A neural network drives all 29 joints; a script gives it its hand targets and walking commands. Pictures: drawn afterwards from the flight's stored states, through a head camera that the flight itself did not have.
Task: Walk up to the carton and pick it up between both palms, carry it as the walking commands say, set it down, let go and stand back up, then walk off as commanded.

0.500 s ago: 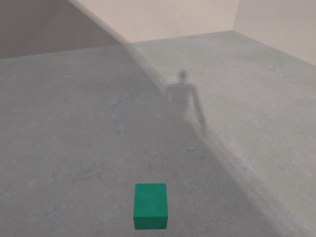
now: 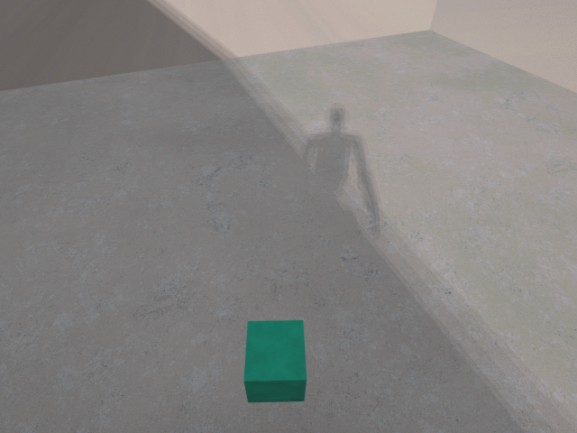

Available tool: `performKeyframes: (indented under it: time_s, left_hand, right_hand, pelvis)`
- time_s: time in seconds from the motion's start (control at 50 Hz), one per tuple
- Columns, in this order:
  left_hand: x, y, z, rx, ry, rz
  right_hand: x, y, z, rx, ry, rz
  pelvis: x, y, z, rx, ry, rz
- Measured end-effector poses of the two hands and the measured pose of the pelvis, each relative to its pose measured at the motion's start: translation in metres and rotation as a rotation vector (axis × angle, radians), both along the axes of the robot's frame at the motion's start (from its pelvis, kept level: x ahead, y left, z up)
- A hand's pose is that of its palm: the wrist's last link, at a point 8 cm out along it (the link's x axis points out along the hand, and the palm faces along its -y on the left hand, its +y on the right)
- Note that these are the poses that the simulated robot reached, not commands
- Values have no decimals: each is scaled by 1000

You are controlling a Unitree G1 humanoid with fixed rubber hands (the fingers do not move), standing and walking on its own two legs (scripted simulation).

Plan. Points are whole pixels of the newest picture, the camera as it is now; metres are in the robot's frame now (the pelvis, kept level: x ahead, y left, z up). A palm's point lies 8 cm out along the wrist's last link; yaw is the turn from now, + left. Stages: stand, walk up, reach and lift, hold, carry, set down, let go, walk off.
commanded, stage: walk off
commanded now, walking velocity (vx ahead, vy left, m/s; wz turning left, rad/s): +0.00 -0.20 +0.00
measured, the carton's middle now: (275, 361) +0.52 +0.07 -0.68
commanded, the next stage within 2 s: none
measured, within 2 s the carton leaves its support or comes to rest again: neither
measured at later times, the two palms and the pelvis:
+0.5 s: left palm out of the picture +0.06 +0.20 -0.13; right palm out of the picture +0.01 -0.33 -0.12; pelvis -0.01 -0.06 -0.01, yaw +2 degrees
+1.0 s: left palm out of the picture +0.07 +0.11 -0.13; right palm out of the picture +0.05 -0.41 -0.12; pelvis -0.01 -0.15 -0.01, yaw +2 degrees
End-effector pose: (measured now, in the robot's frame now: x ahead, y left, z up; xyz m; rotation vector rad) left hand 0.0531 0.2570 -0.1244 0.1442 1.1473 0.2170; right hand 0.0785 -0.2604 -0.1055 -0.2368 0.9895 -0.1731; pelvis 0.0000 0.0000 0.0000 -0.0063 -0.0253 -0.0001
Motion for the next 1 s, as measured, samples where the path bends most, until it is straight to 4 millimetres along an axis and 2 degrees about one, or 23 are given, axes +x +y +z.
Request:
performKeyframes:
  time_s: [0.2,0.28,0.34,0.42,0.54,0.58,0.68,0.78,0.9,1.0]
  left_hand:
    - [-49,-29,1,36,134,31]
    - [-53,-38,5,42,155,37]
    - [-44,-45,7,39,144,29]
    - [-19,-53,6,22,92,23]
    - [19,-69,-7,-6,45,-47]
    - [27,-78,-5,-19,28,-64]
    - [34,-105,-5,-23,23,-86]
    - [30,-129,0,2,26,-91]
    - [21,-143,4,13,28,-76]
    - [13,-147,-2,-5,28,-42]
  right_hand:
    - [-11,-32,-17,18,59,-23]
    - [-16,-42,-18,19,84,-28]
    - [-22,-49,-18,8,106,-35]
    - [-39,-58,-15,-16,174,-27]
    - [-89,-76,-16,-68,286,-72]
    - [-95,-83,-12,-73,299,-86]
    - [-83,-108,-12,-71,277,-93]
    - [-65,-132,-20,-37,225,-91]
    - [-41,-147,-20,-26,171,-77]
    - [-28,-152,-18,-46,170,-43]
  pelvis:
    - [-4,-34,-2,43,-12,-1]
    - [-5,-44,0,51,-25,0]
    - [-6,-50,1,47,-18,0]
    - [-8,-56,2,27,12,21]
    - [-17,-66,-6,-3,22,24]
    - [-15,-73,-4,-2,28,15]
    - [-12,-98,-4,-1,42,-2]
    - [-8,-126,-5,10,9,-14]
    - [-7,-143,-4,12,-17,-7]
    - [-9,-147,-6,-9,-13,28]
